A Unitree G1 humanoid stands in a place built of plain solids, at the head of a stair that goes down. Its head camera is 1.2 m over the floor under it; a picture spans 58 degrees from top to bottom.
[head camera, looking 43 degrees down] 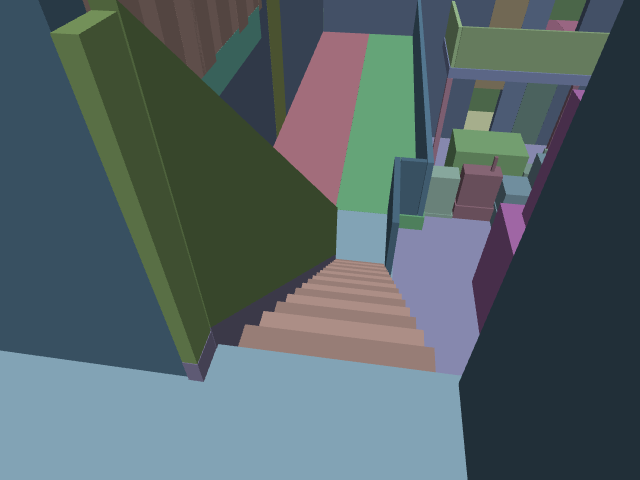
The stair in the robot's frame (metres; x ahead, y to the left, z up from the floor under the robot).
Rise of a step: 0.21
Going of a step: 0.23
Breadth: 0.73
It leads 8 degrees to the right of straight ahead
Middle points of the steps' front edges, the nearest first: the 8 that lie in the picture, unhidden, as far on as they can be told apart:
0.74 -0.03 0.00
0.97 -0.07 -0.20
1.19 -0.10 -0.41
1.42 -0.13 -0.61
1.64 -0.17 -0.82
1.86 -0.20 -1.02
2.09 -0.23 -1.23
2.31 -0.27 -1.43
